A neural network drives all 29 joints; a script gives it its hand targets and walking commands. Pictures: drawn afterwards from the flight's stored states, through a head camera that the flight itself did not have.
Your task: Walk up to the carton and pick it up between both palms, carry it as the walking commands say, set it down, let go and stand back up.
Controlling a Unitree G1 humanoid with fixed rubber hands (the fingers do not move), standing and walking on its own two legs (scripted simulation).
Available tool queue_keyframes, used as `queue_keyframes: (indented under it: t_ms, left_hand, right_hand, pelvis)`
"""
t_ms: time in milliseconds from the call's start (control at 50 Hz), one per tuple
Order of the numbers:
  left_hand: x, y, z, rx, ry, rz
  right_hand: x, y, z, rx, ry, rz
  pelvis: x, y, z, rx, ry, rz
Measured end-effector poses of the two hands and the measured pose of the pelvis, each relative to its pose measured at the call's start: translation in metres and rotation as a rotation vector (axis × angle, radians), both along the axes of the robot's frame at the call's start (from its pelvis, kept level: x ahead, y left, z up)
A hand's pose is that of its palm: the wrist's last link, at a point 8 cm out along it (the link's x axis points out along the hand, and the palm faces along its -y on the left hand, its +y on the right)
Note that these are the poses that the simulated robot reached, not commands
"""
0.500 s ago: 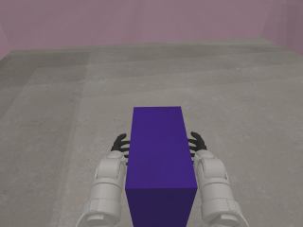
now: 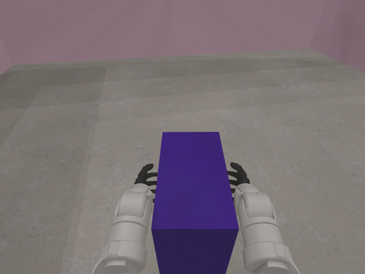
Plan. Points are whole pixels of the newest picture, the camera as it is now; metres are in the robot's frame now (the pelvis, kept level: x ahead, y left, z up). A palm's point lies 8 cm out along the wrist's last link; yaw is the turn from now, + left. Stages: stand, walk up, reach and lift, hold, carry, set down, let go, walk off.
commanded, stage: hold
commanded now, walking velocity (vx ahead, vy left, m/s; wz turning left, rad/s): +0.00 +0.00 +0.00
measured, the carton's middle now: (191, 209) +0.31 -0.01 -0.01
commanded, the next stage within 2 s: carry in 0.26 s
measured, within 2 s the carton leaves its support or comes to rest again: neither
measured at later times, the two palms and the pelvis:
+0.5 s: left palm (153, 182) +0.32 +0.08 +0.08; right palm (254, 179) +0.33 -0.15 +0.08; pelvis +0.00 -0.03 -0.01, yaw +0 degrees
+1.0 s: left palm (158, 185) +0.30 +0.07 +0.10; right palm (265, 184) +0.30 -0.17 +0.10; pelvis +0.02 -0.05 -0.01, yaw +2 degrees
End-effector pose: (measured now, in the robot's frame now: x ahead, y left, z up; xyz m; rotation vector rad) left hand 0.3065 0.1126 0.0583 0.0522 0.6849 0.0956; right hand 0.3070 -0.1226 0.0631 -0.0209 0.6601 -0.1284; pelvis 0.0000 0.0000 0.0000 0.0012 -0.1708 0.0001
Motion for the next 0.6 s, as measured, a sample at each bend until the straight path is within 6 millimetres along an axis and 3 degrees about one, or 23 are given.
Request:
queue_keyframes:
  t_ms: [240, 360, 600]
  left_hand:
    - [-0.003, -0.001, 0.000, -0.008, -0.005, 0.009]
    - [0.003, -0.004, 0.004, -0.011, -0.034, 0.031]
    - [0.020, -0.045, 0.026, -0.025, -0.101, 0.034]
  right_hand:
    - [-0.002, -0.001, 0.000, 0.010, -0.004, -0.005]
    - [0.008, -0.004, 0.005, -0.001, -0.034, 0.015]
    - [0.023, -0.045, 0.027, 0.059, -0.102, -0.041]
  pelvis:
    - [-0.004, -0.002, -0.002, 0.001, -0.009, 0.002]
    - [-0.003, -0.010, -0.004, 0.003, 0.131, -0.010]
    - [0.007, -0.045, -0.010, -0.006, 0.243, 0.012]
